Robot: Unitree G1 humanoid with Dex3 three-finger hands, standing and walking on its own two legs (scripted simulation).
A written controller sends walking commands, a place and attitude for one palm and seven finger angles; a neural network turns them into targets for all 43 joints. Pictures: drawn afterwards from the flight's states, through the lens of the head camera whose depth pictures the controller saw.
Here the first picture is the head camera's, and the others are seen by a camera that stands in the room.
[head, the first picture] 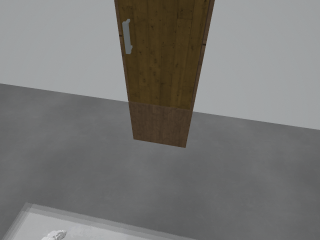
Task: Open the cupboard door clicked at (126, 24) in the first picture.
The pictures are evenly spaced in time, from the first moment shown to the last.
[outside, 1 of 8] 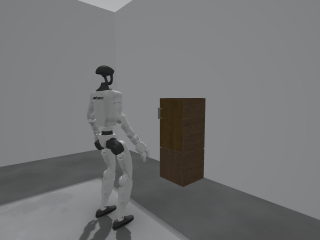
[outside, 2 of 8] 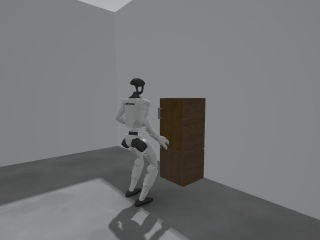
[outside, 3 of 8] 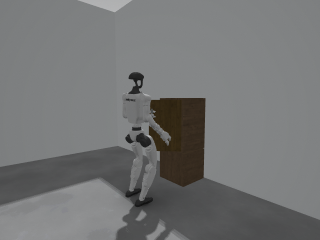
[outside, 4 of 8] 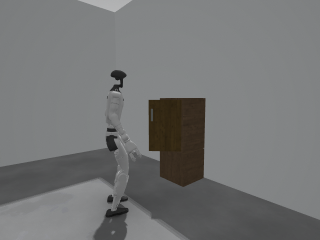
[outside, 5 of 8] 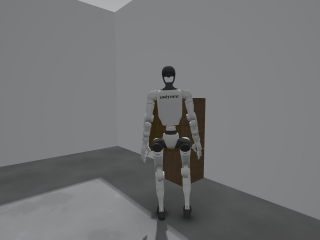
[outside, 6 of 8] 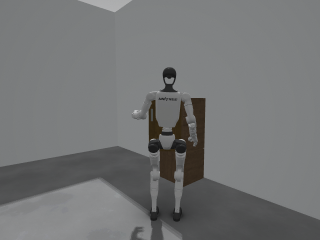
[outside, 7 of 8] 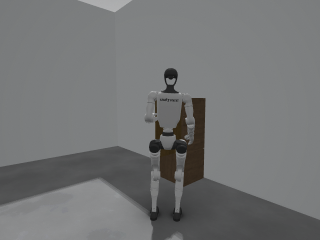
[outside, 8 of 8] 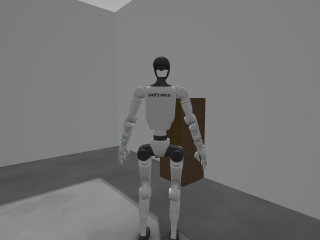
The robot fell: no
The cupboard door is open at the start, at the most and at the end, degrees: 0 92 90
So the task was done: yes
